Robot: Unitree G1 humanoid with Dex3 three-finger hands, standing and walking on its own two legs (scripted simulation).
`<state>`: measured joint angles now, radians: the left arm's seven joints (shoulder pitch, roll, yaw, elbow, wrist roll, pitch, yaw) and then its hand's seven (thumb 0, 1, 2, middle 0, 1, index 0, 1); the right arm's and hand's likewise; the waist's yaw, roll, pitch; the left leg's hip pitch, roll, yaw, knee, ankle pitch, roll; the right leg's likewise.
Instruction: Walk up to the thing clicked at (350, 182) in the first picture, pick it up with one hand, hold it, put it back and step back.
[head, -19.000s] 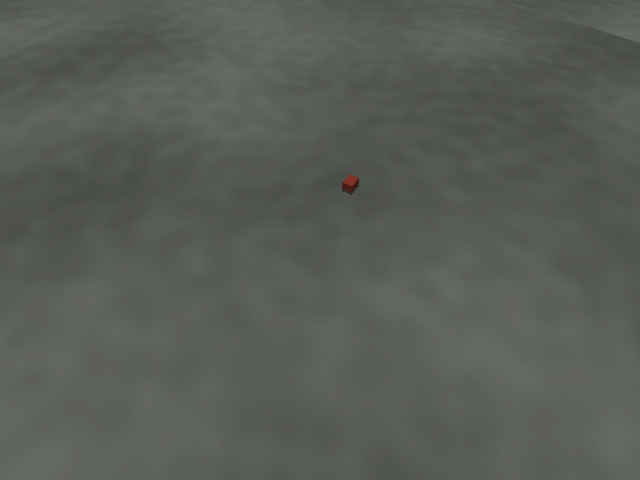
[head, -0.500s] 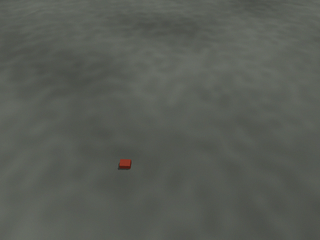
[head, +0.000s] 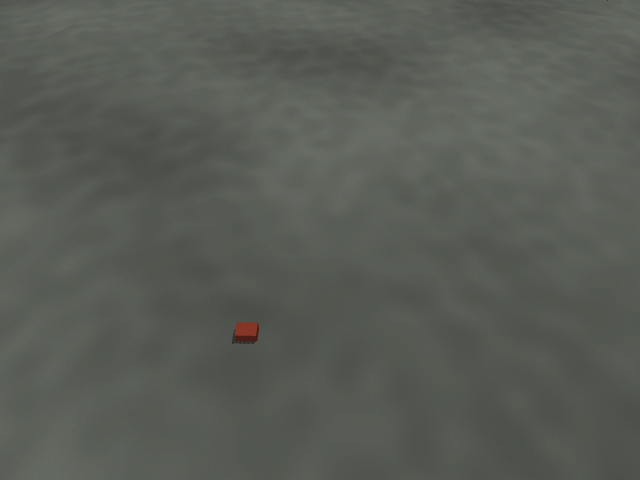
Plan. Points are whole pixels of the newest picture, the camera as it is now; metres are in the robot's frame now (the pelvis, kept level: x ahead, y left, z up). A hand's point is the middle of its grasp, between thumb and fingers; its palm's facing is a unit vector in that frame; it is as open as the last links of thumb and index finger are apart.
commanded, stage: stand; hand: left
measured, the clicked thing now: (247, 331) +0.72 +0.27 -0.76
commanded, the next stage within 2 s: walk up in 0.02 s
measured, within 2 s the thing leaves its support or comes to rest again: neither
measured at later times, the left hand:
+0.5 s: hand out of the picture +0.12 +0.34 -0.17, palm faces -0.01 -0.94 -0.34, open 7.4 cm
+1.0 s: hand (165, 361) +0.33 +0.27 -0.15, palm faces -0.01 -0.93 -0.37, open 7.4 cm
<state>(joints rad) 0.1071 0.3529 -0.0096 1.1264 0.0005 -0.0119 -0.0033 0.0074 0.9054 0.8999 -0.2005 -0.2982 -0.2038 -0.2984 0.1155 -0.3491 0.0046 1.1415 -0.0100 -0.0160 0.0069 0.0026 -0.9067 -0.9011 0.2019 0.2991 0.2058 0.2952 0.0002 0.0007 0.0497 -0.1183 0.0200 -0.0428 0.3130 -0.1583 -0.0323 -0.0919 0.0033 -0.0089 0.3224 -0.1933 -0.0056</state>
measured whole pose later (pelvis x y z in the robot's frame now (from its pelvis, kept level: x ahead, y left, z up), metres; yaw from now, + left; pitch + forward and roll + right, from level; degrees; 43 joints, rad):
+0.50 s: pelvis +0.10 +0.06 -0.01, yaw +1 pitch -4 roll +0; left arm 0.31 0.45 0.07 0.96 0.01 0.00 -0.05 0.01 0.91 0.90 -0.20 -0.30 -0.20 -0.30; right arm 0.31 -0.37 -0.07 0.92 -0.03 -0.08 0.04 0.00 -0.90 -0.90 0.20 0.30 0.21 0.30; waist 0.00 -0.07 0.09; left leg -0.18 0.01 0.06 0.49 -0.24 0.03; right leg -0.40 -0.02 0.06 0.99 -0.38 -0.03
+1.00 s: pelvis +0.24 +0.01 -0.02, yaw +1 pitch -3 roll +0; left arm 0.24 0.36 0.02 0.82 0.01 -0.04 -0.02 0.01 0.90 0.90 -0.20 -0.30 -0.21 -0.30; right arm 0.29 -0.41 -0.05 0.87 -0.01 -0.04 0.01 0.00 -0.91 -0.90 0.20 0.30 0.21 0.30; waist 0.01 0.04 0.10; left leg -0.40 0.04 -0.01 0.85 -0.40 0.00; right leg -0.26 -0.03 -0.06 0.58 -0.27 -0.02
